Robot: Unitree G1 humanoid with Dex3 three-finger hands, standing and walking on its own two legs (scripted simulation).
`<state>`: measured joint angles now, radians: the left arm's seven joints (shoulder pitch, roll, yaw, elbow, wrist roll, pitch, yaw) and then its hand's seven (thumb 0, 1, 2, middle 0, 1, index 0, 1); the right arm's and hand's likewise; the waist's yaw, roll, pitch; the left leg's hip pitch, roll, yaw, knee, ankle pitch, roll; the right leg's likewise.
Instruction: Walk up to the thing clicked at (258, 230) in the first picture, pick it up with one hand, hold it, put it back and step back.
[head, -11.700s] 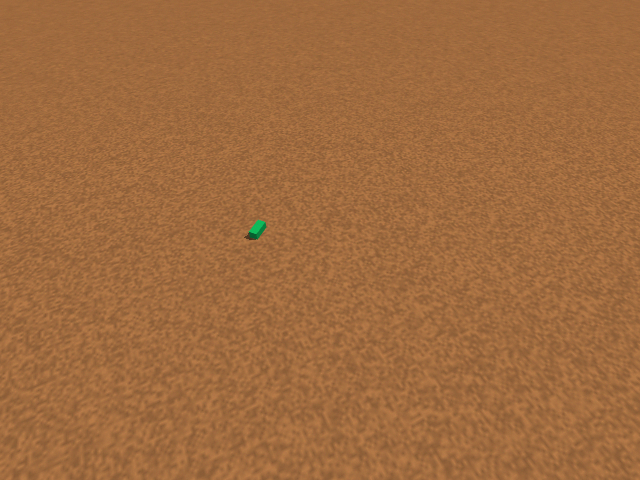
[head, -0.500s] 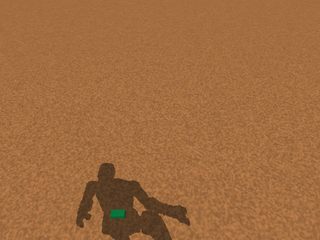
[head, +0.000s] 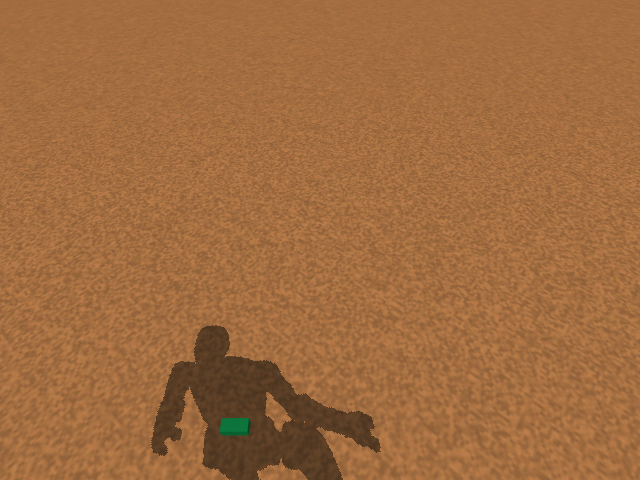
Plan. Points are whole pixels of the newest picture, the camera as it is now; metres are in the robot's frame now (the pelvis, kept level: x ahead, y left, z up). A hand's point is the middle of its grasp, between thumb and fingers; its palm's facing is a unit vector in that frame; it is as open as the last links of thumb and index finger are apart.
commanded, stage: stand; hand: left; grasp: from above
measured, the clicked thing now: (235, 426) +0.43 +0.29 -0.77
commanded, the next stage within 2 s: rise first in 0.46 s
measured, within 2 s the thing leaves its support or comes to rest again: neither
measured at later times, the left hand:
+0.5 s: hand out of the picture +0.07 +0.25 -0.16, palm faces -0.03 -0.94 -0.35, open 7.4 cm
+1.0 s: hand out of the picture +0.14 +0.26 -0.20, palm faces -0.08 -0.91 -0.40, open 12.2 cm
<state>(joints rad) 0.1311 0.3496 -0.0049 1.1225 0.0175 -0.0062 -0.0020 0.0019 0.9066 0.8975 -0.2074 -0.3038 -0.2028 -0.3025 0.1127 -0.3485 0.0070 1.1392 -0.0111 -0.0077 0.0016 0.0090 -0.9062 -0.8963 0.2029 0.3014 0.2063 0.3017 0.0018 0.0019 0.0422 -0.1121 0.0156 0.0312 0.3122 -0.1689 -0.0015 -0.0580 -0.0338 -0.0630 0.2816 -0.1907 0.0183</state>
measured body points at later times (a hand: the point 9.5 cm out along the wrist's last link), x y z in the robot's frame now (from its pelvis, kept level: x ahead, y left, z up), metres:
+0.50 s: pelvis +0.00 +0.00 +0.00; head +0.01 +0.00 +0.45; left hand +0.07 +0.30 -0.13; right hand +0.08 -0.30 -0.13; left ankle +0.00 +0.12 -0.75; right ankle -0.02 -0.13 -0.75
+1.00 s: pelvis -0.02 +0.00 -0.05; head +0.06 +0.01 +0.40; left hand +0.14 +0.30 -0.17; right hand +0.09 -0.26 -0.16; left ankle +0.00 +0.12 -0.75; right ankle -0.02 -0.13 -0.75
